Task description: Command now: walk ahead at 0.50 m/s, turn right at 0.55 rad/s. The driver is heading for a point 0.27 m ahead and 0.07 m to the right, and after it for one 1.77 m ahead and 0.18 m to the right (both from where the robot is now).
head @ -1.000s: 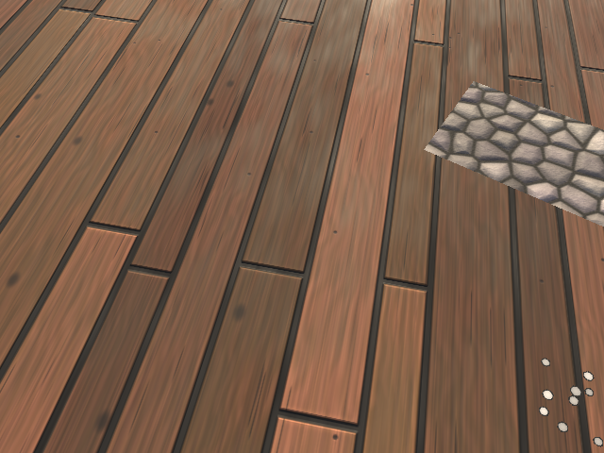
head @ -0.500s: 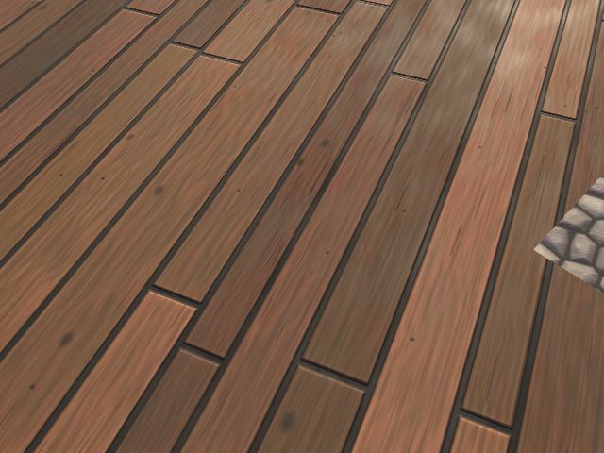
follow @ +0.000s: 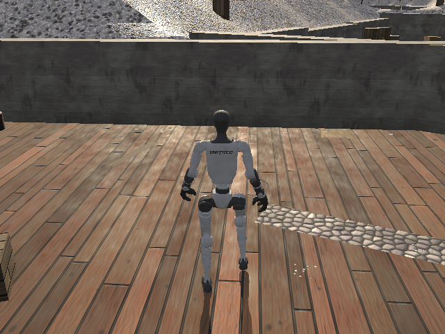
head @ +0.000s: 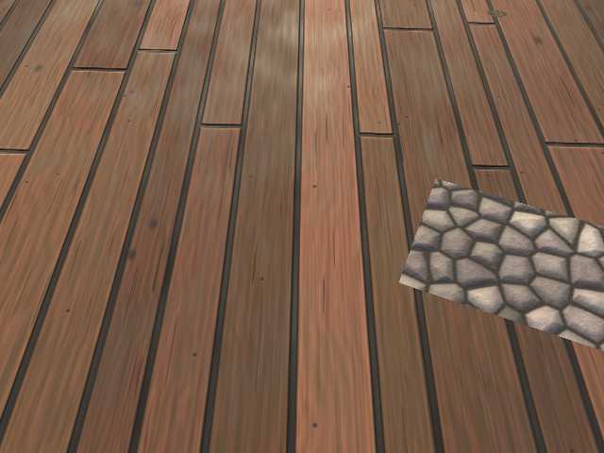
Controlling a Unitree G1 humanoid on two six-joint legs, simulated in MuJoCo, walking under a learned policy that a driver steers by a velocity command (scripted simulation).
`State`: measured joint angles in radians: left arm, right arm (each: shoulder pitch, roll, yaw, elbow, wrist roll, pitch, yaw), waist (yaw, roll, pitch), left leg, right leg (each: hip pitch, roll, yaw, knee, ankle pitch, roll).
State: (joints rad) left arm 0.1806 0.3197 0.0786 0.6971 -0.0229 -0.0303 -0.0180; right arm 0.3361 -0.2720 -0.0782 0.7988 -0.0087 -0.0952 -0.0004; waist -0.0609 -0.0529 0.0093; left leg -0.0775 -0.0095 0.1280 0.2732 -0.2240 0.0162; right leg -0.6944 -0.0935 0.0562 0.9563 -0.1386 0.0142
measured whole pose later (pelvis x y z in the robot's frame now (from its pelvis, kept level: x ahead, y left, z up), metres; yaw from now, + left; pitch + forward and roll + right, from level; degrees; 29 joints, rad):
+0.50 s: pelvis +0.19 -0.06 -0.01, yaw -18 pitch +3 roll +1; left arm 0.20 0.31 0.07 0.64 0.00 0.01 0.01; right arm 0.10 -0.32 -0.05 0.69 -0.02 -0.02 -0.04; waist 0.03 0.02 0.06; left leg -0.64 0.04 -0.10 0.96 -0.32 -0.09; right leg -0.39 0.11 0.11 0.47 -0.12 -0.08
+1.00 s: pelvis +0.25 -0.04 -0.02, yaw -11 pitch +1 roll -2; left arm 0.20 0.28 0.08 0.69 0.01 0.01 0.02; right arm 0.16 -0.31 -0.06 0.62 0.01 0.02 -0.01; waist 0.00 0.04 0.04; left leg -0.38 -0.05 -0.17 0.66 -0.28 0.00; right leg -0.28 0.05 0.00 0.57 -0.31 -0.02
